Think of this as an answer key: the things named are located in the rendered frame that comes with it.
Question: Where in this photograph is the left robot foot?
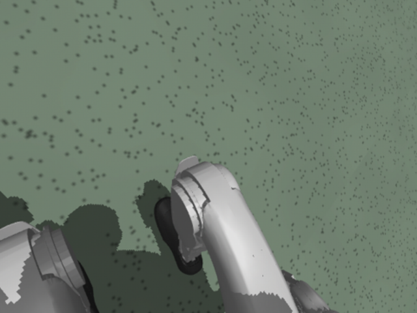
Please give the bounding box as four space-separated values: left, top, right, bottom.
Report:
78 261 99 313

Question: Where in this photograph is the right robot foot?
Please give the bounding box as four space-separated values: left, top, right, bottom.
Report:
154 197 203 275

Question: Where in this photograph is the right robot hand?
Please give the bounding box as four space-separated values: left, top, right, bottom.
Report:
281 270 331 313

